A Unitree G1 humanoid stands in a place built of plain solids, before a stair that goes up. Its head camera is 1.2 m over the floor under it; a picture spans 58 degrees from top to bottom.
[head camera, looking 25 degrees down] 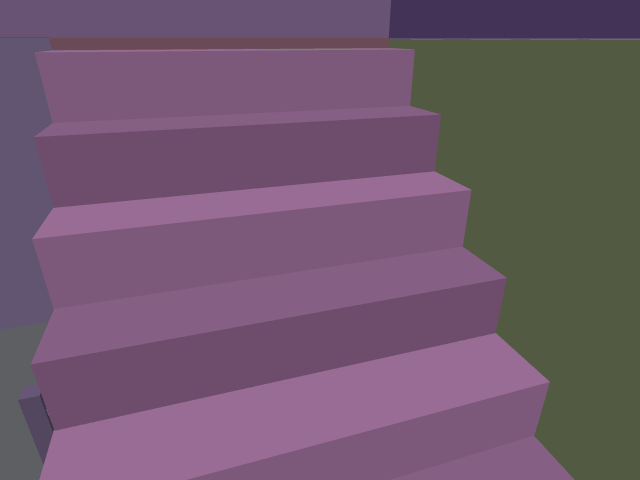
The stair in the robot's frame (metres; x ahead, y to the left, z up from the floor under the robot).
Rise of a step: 0.19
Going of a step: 0.22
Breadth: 1.20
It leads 18 degrees to the left of straight ahead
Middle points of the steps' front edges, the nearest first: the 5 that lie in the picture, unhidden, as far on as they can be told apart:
0.69 -0.03 0.39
0.89 0.04 0.58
1.10 0.10 0.78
1.30 0.17 0.97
1.51 0.23 1.16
